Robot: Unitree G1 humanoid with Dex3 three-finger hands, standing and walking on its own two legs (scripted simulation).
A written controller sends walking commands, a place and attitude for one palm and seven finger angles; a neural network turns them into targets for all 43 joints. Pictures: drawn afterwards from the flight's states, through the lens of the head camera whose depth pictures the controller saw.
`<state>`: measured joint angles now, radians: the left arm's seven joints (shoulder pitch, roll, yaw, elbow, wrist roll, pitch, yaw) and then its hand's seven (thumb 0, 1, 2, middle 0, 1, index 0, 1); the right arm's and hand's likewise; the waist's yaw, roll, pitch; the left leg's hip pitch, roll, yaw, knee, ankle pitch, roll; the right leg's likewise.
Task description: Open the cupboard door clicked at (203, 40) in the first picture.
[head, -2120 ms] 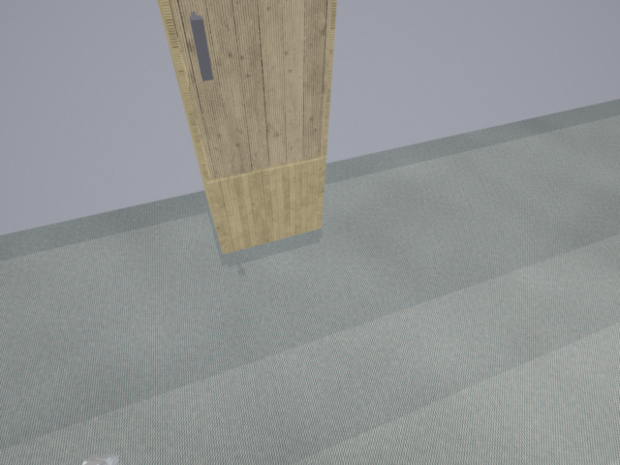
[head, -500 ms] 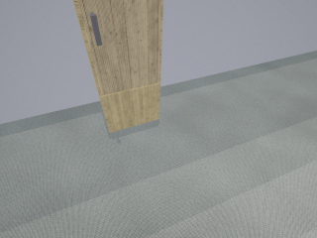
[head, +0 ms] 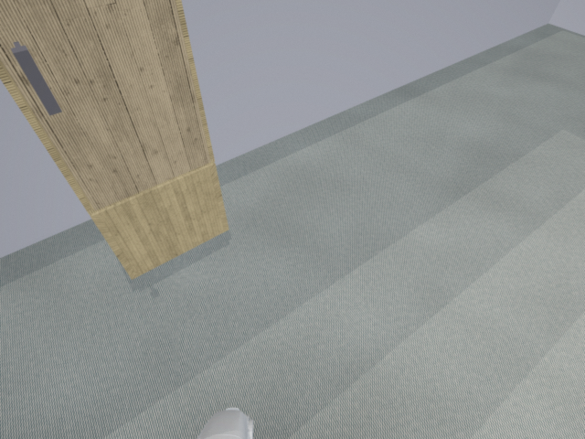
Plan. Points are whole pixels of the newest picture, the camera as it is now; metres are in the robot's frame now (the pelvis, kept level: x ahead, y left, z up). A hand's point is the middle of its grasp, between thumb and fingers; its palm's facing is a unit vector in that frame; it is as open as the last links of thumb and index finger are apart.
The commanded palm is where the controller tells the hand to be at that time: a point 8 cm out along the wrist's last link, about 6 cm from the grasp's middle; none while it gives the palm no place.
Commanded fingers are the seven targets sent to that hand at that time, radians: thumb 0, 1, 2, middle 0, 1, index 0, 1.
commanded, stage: walk to a spot facing it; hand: left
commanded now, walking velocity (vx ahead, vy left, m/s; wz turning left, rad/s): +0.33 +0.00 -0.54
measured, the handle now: (36, 78) +0.75 +0.64 +0.08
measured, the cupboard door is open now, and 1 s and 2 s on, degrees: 0 0 0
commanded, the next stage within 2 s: none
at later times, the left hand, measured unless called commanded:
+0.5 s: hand (181, 319) +0.34 +0.25 -0.16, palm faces -0.28 -0.93 -0.23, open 7.4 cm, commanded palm none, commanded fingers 0.00 0.90 0.90 -0.20 -0.30 -0.20 -0.30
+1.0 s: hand (246, 279) +0.44 +0.14 -0.17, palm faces -0.56 -0.80 -0.20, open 7.4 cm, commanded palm none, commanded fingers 0.00 0.90 0.90 -0.20 -0.30 -0.20 -0.30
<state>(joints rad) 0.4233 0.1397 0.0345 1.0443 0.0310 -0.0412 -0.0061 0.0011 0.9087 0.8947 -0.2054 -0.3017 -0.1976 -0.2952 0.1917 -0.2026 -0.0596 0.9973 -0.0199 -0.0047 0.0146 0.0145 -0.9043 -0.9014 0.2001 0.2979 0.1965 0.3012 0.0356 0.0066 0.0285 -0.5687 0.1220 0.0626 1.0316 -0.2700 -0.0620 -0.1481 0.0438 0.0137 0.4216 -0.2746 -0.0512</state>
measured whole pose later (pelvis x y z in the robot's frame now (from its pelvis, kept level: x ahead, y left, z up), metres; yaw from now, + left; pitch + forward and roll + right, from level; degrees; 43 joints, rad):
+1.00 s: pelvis +0.25 +0.05 -0.01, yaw -36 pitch +1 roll +0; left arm 0.15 0.19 0.06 0.89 0.03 0.05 0.00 0.00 0.91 0.89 -0.21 -0.30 -0.20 -0.30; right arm 0.13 -0.20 -0.04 0.88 -0.01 0.03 -0.02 0.01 -0.90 -0.90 0.20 0.30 0.20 0.30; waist 0.00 -0.01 0.08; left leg -0.44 0.09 0.04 0.85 -0.41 -0.09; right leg -0.35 0.04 0.05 0.55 -0.22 -0.02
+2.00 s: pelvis +0.27 +0.06 -0.01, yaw -73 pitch +1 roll -1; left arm 0.17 0.23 0.07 0.89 0.02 0.06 0.00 0.00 0.91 0.89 -0.21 -0.30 -0.20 -0.30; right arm 0.13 -0.21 -0.05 0.87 0.00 0.03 -0.02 0.01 -0.90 -0.90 0.20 0.30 0.20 0.30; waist 0.01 -0.02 0.07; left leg -0.34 0.05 0.05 0.66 -0.35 -0.08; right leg -0.31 0.06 0.11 0.56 -0.26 0.00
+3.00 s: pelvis +0.28 -0.07 -0.02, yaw -96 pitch -2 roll -2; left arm 0.26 0.19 0.05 1.06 0.02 0.02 0.03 0.00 0.91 0.89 -0.20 -0.30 -0.20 -0.29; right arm 0.19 -0.15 -0.02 0.99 -0.02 -0.01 -0.01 0.01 -0.90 -0.90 0.20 0.30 0.20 0.30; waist 0.01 -0.04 0.06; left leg -0.38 0.02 0.10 0.63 -0.23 0.07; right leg -0.25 -0.02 -0.03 0.99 -0.55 0.03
